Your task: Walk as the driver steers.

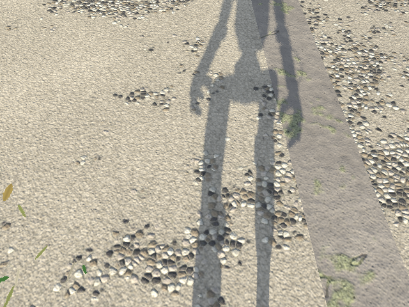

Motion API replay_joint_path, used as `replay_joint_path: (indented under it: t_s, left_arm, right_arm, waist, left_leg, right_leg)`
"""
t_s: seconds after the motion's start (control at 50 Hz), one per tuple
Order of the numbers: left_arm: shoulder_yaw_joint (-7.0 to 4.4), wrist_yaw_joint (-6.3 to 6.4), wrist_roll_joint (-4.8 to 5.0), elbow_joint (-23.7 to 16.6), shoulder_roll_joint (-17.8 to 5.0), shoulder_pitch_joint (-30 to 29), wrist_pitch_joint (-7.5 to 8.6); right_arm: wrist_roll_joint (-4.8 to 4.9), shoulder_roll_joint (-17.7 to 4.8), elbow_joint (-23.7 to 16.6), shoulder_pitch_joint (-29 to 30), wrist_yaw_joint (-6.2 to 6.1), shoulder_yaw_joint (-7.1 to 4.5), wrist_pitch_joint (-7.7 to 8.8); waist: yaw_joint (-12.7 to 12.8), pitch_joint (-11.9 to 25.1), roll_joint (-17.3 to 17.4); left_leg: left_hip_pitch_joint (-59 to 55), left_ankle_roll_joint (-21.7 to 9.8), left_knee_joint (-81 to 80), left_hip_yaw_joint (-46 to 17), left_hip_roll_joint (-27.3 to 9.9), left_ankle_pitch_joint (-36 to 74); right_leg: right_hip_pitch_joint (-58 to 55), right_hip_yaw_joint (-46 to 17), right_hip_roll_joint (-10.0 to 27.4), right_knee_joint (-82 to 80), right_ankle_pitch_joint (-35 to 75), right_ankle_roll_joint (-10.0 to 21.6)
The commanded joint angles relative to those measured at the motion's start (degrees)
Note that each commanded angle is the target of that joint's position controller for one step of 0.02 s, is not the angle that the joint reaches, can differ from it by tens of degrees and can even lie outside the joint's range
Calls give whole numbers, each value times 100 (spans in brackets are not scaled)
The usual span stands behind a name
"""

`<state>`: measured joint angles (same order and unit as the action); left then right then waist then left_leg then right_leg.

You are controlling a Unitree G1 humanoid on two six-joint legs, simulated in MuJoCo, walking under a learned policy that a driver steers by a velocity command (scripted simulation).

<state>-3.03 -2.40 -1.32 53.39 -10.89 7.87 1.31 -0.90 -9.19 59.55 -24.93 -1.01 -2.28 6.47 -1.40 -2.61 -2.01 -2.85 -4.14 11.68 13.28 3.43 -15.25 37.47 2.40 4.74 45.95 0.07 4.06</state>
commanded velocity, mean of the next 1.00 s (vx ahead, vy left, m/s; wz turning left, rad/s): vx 0.44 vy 0.00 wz -0.34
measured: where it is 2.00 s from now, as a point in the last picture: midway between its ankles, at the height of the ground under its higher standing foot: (223, 235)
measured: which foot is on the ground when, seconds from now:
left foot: down 0.00-0.18, up 0.20-0.70, down 0.72-1.00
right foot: up 0.00-0.14, down 0.16-0.74, up 0.76-1.00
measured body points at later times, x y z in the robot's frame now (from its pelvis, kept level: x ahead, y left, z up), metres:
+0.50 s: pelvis +0.27 -0.05 +0.00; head +0.29 -0.08 +0.45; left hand +0.34 +0.21 -0.12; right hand +0.37 -0.33 -0.12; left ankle +0.45 +0.09 -0.67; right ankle +0.20 -0.07 -0.74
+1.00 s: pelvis +0.52 -0.08 +0.00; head +0.56 -0.07 +0.45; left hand +0.70 +0.12 -0.14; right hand +0.46 -0.33 -0.13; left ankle +0.56 -0.02 -0.74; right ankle +0.52 -0.23 -0.69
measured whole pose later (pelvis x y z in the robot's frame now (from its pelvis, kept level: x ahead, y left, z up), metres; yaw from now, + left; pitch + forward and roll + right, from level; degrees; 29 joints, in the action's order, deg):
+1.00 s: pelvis +0.52 -0.08 +0.00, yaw -20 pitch +0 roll +0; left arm -1.9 -0.1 -1.8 50.3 -13.7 11.0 1.6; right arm -0.7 -12.2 52.9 -18.1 0.6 -1.0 4.3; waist -1.0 -4.4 -2.1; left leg 10.8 -4.8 18.5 3.2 3.2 -7.6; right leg 29.4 -2.3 0.7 51.5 -16.0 0.6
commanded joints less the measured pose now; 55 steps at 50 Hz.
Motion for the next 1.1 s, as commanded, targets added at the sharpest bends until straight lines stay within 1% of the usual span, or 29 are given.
replay_joint_path:
  t_s: [0.02,0.08,0.12,0.14,0.16,0.18,0.2,0.22,0.24,0.26,0.3,0.34,0.38,0.44,0.52,0.6,0.64,0.66,0.7,0.72,0.74,0.76,0.78,0.8,0.84,0.9,0.98,1.04,1.1]
  left_arm:
    - [54,-35,-12,-562,-81,-743,77]
    - [2,-21,-36,-613,-198,-618,77]
    - [-87,16,-51,-471,-363,-3,70]
    - [-160,33,-65,-328,-491,506,87]
    - [-268,71,-120,-116,-683,1235,128]
    - [-438,136,-175,-49,-1213,1728,141]
    - [-534,128,-82,-203,-1663,1428,76]
    - [-498,149,45,-174,-1538,1403,19]
    - [-426,186,69,-183,-1288,1108,25]
    - [-353,195,67,-193,-1006,871,57]
    - [-262,253,133,-260,-817,632,167]
    - [-264,253,175,-224,-936,835,280]
    - [-295,245,167,-212,-1101,1087,307]
    - [-284,231,155,-195,-1110,1521,280]
    - [-216,260,134,-122,-1006,1958,295]
    - [-164,328,56,-53,-1034,2200,314]
    - [-166,363,23,-63,-1145,2054,337]
    - [-170,373,17,-91,-1212,1883,358]
    - [-185,341,-13,-86,-1326,1690,378]
    - [-148,312,28,-158,-1218,1654,400]
    - [-29,281,290,-252,-641,2354,398]
    - [-86,318,208,-139,-929,2520,373]
    - [-104,345,72,-149,-992,2152,318]
    - [-69,329,15,-207,-898,1773,309]
    - [-53,273,-44,-263,-780,1594,202]
    - [-16,212,-51,-167,-599,1775,53]
    - [101,233,-57,-303,-431,1146,3]
    - [109,319,22,-430,-551,686,-35]
    - [98,421,60,-539,-645,402,-55]
  right_arm:
    - [-2,-733,-105,-406,-84,-115,35]
    - [-22,-893,-78,-377,-155,-148,-33]
    - [-54,-1060,-124,-217,-191,-203,-107]
    - [-59,-1142,-187,-132,-172,-232,-153]
    - [-28,-1197,-277,1,-122,-251,-182]
    - [-8,-992,-497,70,-69,-210,-167]
    - [84,-628,-962,85,56,-172,-120]
    - [7,-953,-1102,780,89,-205,-50]
    - [68,-911,-1217,977,118,-181,25]
    - [63,-906,-1130,855,97,-189,41]
    - [-149,-803,-1099,668,105,-172,-178]
    - [-206,-758,-1188,743,153,-170,-360]
    - [-190,-764,-1373,1146,182,-160,-435]
    - [-158,-835,-1658,1878,203,-151,-470]
    - [-136,-787,-1878,2499,257,-78,-446]
    - [-85,-790,-2123,3087,301,1,-360]
    - [-65,-892,-2151,2933,293,-12,-306]
    - [-57,-980,-2054,2559,264,-45,-283]
    - [-27,-1221,-1632,1200,139,-165,-221]
    - [-122,-1413,-1427,306,55,-234,-173]
    - [-294,-2058,-1409,-246,27,-390,-156]
    - [-119,-1822,-1327,12,116,-369,-243]
    - [16,-1443,-1444,666,150,-271,-255]
    - [35,-1042,-1475,1022,175,-157,-222]
    - [46,-751,-1313,1066,150,-31,-147]
    - [32,-914,-1106,889,158,-17,-52]
    - [31,-1071,-967,838,149,-6,-143]
    - [28,-1295,-936,612,142,-97,-267]
    - [-1,-1345,-952,499,117,-168,-413]
  waist:
    - [-88,-442,564]
    - [81,-249,696]
    - [388,130,881]
    - [590,431,895]
    - [966,787,681]
    - [1148,1279,3]
    - [663,1561,-1137]
    - [775,1109,-30]
    - [589,568,137]
    - [293,184,585]
    - [-21,162,464]
    - [-69,194,321]
    - [27,131,176]
    - [306,37,-23]
    - [574,38,-157]
    - [752,-105,-213]
    - [563,-121,-270]
    - [349,-19,-309]
    - [-265,636,-223]
    - [-645,1197,10]
    - [-445,2054,1248]
    - [-233,2036,1343]
    - [32,1069,653]
    - [82,568,227]
    - [255,267,446]
    - [436,502,674]
    - [396,531,820]
    - [203,602,887]
    - [89,474,883]
  left_leg:
    - [44,-182,-225,-269,-1673,3439]
    - [-428,-143,466,8,-1805,5302]
    - [-571,-160,1517,135,-1876,6526]
    - [-455,-205,2396,133,-1895,6444]
    - [138,-118,3697,204,-1810,5543]
    - [1505,29,5552,194,-1490,2707]
    - [3938,321,7462,-532,-66,-1638]
    - [4602,239,7372,-1491,-477,-1082]
    - [4650,222,6936,-1505,-704,-548]
    - [4320,254,6362,-1487,-891,-304]
    - [3659,431,5724,-1508,-1053,-218]
    - [3582,588,5381,-1396,-1040,-161]
    - [3803,698,4941,-1294,-1033,221]
    - [4278,749,4202,-1232,-983,846]
    - [4410,614,3298,-1153,-845,1466]
    - [4278,375,2451,-1014,-623,1527]
    - [3796,163,2068,-1039,-508,1282]
    - [3230,45,1904,-1017,-368,1060]
    - [1673,-186,1530,-930,-71,892]
    - [283,-387,1472,-1491,-671,842]
    - [-1366,-1146,1422,-3964,-2391,1143]
    - [-1182,-1493,729,-5371,-2854,2168]
    - [-220,-1425,721,-4518,-2671,2381]
    - [453,-1288,652,-3677,-2410,3109]
    - [1131,-944,427,-2529,-1874,4216]
    - [1403,-894,379,-1871,-1641,5306]
    - [1481,-797,495,-1574,-1275,5416]
    - [1353,-792,677,-1853,-1304,4881]
    - [1298,-880,818,-2355,-1423,3926]
  right_leg:
    - [8,449,-161,-682,40,105]
    - [-484,733,-500,-974,-590,392]
    - [-1175,868,-847,-1008,-1200,671]
    - [-1760,836,-999,-1206,-1386,822]
    - [-2841,590,-1027,-1793,-1238,1013]
    - [-4122,-999,192,-1987,-1623,1390]
    - [-5391,-4337,1550,-2769,-1288,2349]
    - [-5058,-3867,1418,-3046,-1210,2153]
    - [-4426,-3203,1305,-3156,-910,1913]
    - [-3745,-2678,1035,-3268,-192,1627]
    - [-3073,-1931,521,-3341,590,1355]
    - [-2906,-1685,302,-3352,1173,1316]
    - [-2868,-1589,160,-3400,1315,1206]
    - [-3203,-1645,89,-3428,1392,954]
    - [-3829,-1561,89,-3348,1813,708]
    - [-4360,-1604,281,-3244,2171,722]
    - [-4443,-1598,426,-3082,2662,661]
    - [-4371,-1516,428,-2833,3325,565]
    - [-4279,-1303,226,-1392,4283,416]
    - [-3455,-1185,17,-132,3086,364]
    - [-1774,-719,-884,2132,87,49]
    - [-977,-808,-1326,3007,-2917,32]
    - [-792,-986,-939,3190,-2563,14]
    - [-816,-945,-749,2885,-2329,-23]
    - [-1096,-819,-496,2230,-2211,-101]
    - [-1535,-597,-589,1741,-1960,-241]
    - [-1631,-211,-454,319,-1398,-418]
    - [-1663,-173,-533,-139,-1201,-472]
    - [-1613,-244,-572,-474,-1516,-475]
Keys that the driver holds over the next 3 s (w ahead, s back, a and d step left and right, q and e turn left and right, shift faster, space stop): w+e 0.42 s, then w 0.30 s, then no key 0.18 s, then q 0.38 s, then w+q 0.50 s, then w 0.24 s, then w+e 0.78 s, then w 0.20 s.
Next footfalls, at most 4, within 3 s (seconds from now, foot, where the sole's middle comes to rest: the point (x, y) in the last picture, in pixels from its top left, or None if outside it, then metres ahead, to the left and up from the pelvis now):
0.16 right None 0.24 -0.08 -0.78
0.72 left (214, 270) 0.60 -0.03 -0.78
1.20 right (271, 271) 0.60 -0.22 -0.78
1.72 left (197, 253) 0.66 0.03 -0.78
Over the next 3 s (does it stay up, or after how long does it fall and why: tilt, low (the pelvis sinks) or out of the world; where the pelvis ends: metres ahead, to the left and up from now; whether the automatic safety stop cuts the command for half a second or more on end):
stays up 1.28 0.04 0.00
